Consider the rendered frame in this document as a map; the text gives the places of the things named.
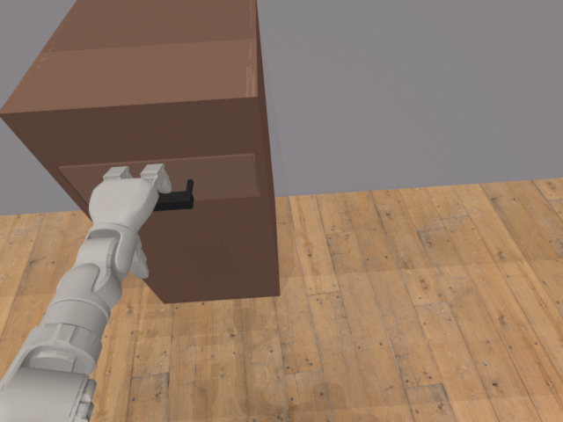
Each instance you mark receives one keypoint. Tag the handle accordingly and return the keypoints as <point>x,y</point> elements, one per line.
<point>176,200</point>

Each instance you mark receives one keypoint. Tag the cabinet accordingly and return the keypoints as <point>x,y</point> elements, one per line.
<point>137,80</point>

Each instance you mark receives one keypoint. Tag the drawer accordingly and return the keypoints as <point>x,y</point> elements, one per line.
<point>213,176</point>

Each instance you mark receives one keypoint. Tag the left robot upper arm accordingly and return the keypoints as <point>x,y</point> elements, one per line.
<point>44,395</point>

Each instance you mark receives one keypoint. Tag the robot left hand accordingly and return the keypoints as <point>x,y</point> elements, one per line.
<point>128,201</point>

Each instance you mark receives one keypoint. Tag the left robot forearm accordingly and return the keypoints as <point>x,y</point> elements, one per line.
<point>68,336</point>

